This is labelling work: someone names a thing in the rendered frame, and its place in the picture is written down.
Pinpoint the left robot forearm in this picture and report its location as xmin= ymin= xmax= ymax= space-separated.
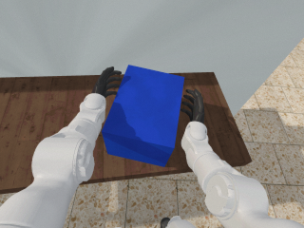
xmin=31 ymin=93 xmax=106 ymax=177

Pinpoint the right robot upper arm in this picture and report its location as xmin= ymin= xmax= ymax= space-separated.
xmin=204 ymin=172 xmax=304 ymax=228

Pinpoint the table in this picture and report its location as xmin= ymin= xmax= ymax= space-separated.
xmin=0 ymin=72 xmax=252 ymax=195

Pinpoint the robot right hand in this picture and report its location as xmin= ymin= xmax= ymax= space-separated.
xmin=180 ymin=89 xmax=204 ymax=124

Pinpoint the right robot forearm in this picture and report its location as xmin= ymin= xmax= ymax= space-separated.
xmin=180 ymin=121 xmax=246 ymax=194

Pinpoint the right robot foot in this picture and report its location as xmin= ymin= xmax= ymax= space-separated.
xmin=160 ymin=217 xmax=170 ymax=228

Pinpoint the robot left hand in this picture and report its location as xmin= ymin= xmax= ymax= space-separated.
xmin=91 ymin=66 xmax=122 ymax=98

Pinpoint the carton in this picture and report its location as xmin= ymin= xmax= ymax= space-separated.
xmin=102 ymin=65 xmax=184 ymax=167

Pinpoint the left robot upper arm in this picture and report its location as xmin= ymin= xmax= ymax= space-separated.
xmin=0 ymin=137 xmax=95 ymax=228

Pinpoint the right robot shin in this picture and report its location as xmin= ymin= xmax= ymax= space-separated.
xmin=168 ymin=216 xmax=181 ymax=224

